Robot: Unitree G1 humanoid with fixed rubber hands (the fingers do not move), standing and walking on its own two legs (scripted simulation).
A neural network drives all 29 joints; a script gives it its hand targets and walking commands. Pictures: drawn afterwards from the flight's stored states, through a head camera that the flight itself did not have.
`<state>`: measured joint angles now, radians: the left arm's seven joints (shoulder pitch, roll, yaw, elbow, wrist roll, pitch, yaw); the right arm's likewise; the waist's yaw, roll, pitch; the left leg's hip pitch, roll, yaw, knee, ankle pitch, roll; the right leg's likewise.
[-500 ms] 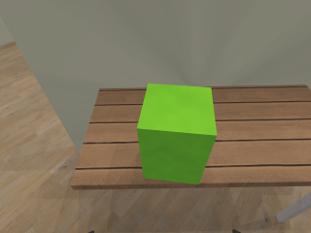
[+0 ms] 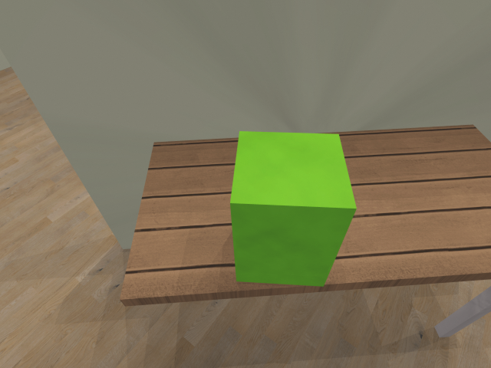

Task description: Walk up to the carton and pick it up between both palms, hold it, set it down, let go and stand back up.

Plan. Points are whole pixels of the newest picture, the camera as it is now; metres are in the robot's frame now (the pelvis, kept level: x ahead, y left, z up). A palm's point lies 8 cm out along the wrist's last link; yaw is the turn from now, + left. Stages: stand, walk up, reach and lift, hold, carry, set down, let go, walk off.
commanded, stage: walk up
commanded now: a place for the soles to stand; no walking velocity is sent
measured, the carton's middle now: (283, 213) +0.42 -0.05 +0.00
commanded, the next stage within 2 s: reach and lift in 0.98 s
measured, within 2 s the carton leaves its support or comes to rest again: neither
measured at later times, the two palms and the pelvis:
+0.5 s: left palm out of the picture +0.09 +0.24 -0.12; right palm out of the picture +0.06 -0.20 -0.13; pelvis +0.00 +0.03 +0.00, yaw -2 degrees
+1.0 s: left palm out of the picture +0.09 +0.24 -0.12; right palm out of the picture +0.07 -0.20 -0.13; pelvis +0.01 +0.02 +0.00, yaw -2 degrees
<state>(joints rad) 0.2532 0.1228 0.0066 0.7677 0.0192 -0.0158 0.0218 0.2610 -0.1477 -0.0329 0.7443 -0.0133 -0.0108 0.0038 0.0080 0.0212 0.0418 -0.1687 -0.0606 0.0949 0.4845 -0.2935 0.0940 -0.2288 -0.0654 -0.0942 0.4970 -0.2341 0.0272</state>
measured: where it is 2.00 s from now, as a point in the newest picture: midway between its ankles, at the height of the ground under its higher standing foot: outside the picture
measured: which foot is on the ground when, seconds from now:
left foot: down 0.00-1.00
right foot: down 0.00-1.00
